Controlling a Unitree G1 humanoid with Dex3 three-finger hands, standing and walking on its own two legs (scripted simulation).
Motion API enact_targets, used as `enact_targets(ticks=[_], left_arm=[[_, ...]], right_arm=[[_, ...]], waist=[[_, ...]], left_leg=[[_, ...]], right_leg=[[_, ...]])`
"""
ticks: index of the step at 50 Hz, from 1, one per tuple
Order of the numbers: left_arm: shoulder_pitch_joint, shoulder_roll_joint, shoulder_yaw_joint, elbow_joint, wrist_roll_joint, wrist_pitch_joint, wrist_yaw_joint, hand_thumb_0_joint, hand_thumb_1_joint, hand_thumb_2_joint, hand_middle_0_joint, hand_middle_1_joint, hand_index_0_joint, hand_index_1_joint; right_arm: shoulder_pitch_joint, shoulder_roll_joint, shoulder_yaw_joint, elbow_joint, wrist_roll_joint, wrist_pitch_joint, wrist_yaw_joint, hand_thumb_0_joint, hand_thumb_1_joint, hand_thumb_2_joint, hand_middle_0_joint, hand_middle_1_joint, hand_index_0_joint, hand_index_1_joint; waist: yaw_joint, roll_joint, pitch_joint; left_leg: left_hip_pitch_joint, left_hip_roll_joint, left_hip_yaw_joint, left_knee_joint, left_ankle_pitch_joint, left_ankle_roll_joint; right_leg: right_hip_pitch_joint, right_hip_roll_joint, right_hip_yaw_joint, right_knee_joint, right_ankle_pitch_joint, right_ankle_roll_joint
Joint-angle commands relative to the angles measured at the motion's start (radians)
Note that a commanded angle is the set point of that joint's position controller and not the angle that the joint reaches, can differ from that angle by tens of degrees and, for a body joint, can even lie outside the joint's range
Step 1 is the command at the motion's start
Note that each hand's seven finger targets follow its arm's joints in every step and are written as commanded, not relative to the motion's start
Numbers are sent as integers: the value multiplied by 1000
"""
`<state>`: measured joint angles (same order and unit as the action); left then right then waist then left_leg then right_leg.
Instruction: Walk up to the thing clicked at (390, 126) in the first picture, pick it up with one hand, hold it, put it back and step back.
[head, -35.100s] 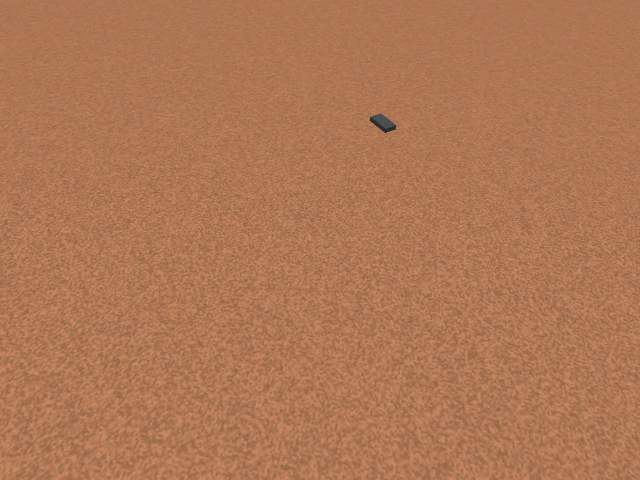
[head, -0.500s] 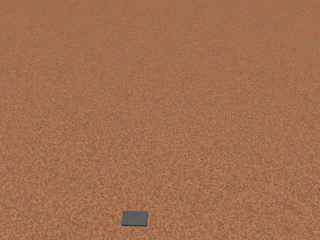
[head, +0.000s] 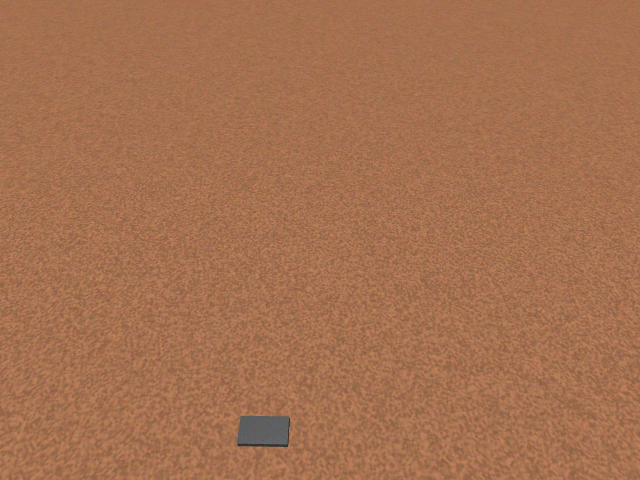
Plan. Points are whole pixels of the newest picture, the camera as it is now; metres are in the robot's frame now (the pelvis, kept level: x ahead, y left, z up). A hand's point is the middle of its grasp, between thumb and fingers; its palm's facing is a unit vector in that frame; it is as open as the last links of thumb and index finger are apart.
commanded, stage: stand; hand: left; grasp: from above
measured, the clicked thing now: (264, 431) +0.41 +0.16 -0.77
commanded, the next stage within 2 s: step back in 1.02 s
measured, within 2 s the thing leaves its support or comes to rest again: neither
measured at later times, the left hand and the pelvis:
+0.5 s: hand out of the picture +0.08 +0.24 -0.16, palm faces +0.00 -0.94 -0.33, open 7.4 cm; pelvis +0.01 +0.00 +0.00, yaw +0 degrees
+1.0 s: hand out of the picture +0.09 +0.24 -0.16, palm faces -0.01 -0.94 -0.34, open 7.4 cm; pelvis +0.01 -0.01 +0.00, yaw +0 degrees
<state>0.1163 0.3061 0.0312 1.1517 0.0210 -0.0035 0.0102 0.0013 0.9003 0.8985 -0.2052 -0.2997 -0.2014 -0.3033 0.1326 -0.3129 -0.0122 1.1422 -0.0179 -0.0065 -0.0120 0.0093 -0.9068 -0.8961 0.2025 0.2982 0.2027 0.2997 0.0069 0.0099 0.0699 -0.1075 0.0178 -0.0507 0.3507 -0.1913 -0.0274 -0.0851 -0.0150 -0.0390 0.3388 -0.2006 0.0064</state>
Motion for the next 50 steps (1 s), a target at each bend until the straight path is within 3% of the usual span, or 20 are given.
enact_targets(ticks=[1, 4, 7, 11, 13, 25, 28, 32, 39, 50], left_arm=[[-35, 193, 34, -54, -8, -21, 14, 0, 899, 900, -200, -300, -200, -300], [-43, 195, 34, -51, -9, -20, 15, 0, 899, 900, -200, -300, -200, -300], [-45, 203, 37, -54, -8, -22, 16, 0, 899, 900, -200, -300, -200, -300], [-46, 203, 36, -51, -7, -20, 15, 0, 899, 900, -200, -300, -200, -300], [-52, 205, 37, -55, -7, -24, 15, 0, 899, 900, -200, -300, -200, -300], [-62, 219, 35, -60, -6, -26, 10, 0, 899, 900, -200, -300, -200, -300], [-70, 220, 35, -64, -7, -25, 10, 0, 900, 900, -200, -300, -200, -300], [-55, 219, 32, -58, -8, -24, 7, 0, 900, 900, -200, -300, -200, -300], [-53, 224, 30, -62, -12, -25, 7, 0, 900, 900, -200, -300, -200, -300], [-49, 229, 27, -64, -9, -28, 5, 0, 900, 900, -200, -300, -200, -300]], right_arm=[[-29, -200, -34, -55, -1, -22, -18, 0, -900, -900, 200, 300, 200, 300], [-38, -200, -33, -56, -1, -20, -18, 0, -900, -900, 200, 300, 200, 300], [-38, -206, -34, -57, 0, -22, -18, 0, -900, -900, 200, 300, 200, 300], [-52, -200, -33, -59, 0, -19, -17, 0, -900, -900, 200, 300, 200, 300], [-58, -207, -35, -62, 1, -20, -17, 0, -900, -900, 200, 300, 200, 300], [-66, -208, -33, -62, 3, -19, -11, 0, -900, -900, 200, 300, 200, 300], [-67, -212, -33, -62, 2, -21, -11, 0, -900, -900, 200, 300, 200, 300], [-66, -216, -31, -59, 4, -22, -10, 0, -900, -900, 200, 300, 200, 300], [-58, -220, -29, -57, 4, -25, -11, 0, -900, -900, 200, 300, 200, 300], [-49, -226, -28, -61, 5, -20, -6, 0, -900, -900, 200, 300, 200, 300]], waist=[[0, 11, -90], [1, 5, -85], [1, 0, -108], [2, -18, -71], [1, -11, -83], [-5, -3, -81], [-6, 5, -102], [-3, 13, -80], [-1, -2, -100], [-7, 2, -62]], left_leg=[[7, 95, -57, -48, 213, 45], [-4, 96, -58, -54, 214, 43], [19, 100, -53, -45, 266, 46], [14, 98, -56, -61, 225, 41], [23, 101, -53, -51, 247, 44], [12, 99, -50, -71, 156, 39], [12, 103, -49, -69, 195, 40], [12, 103, -51, -79, 169, 39], [29, 107, -47, -68, 233, 39], [-2, 100, -51, -83, 138, 37]], right_leg=[[28, -110, 87, -50, 176, -19], [35, -108, 80, -45, 176, -17], [47, -113, 82, -40, 238, -18], [12, -106, 75, -53, 184, -15], [28, -113, 82, -51, 221, -15], [17, -112, 91, -70, 136, -20], [34, -114, 90, -57, 172, -25], [10, -111, 91, -60, 137, -24], [33, -116, 92, -46, 204, -28], [5, -110, 96, -77, 122, -22]])
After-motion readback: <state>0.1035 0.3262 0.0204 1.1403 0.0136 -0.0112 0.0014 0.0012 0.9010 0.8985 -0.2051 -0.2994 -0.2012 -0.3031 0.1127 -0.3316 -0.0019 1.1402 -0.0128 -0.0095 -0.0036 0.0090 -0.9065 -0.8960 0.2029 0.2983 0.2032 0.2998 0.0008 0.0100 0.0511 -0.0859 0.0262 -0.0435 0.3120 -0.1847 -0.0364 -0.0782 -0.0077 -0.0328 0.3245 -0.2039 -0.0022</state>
